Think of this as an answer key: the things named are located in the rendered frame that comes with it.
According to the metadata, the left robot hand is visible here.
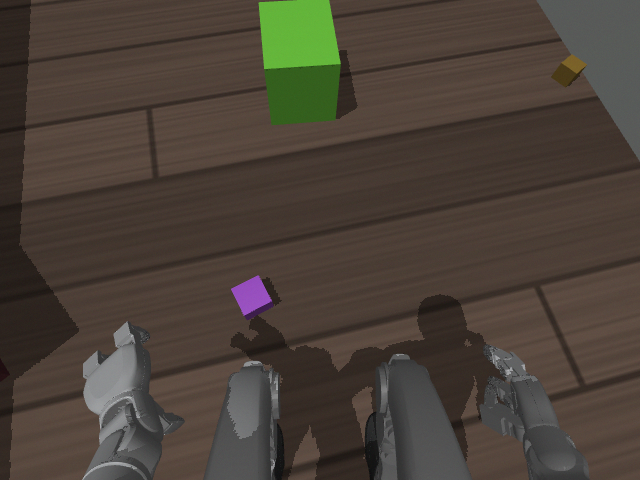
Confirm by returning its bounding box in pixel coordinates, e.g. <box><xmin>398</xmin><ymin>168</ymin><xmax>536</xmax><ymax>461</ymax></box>
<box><xmin>83</xmin><ymin>321</ymin><xmax>185</xmax><ymax>435</ymax></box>

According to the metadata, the left robot arm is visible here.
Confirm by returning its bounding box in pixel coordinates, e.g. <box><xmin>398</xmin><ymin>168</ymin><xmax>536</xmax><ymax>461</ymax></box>
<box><xmin>82</xmin><ymin>390</ymin><xmax>164</xmax><ymax>480</ymax></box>

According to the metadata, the right robot hand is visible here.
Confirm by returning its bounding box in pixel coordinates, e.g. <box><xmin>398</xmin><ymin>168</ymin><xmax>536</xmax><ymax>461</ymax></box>
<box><xmin>479</xmin><ymin>344</ymin><xmax>560</xmax><ymax>442</ymax></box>

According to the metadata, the right robot arm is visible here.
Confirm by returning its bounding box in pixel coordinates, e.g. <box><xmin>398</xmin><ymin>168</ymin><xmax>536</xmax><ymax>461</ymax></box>
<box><xmin>523</xmin><ymin>426</ymin><xmax>590</xmax><ymax>480</ymax></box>

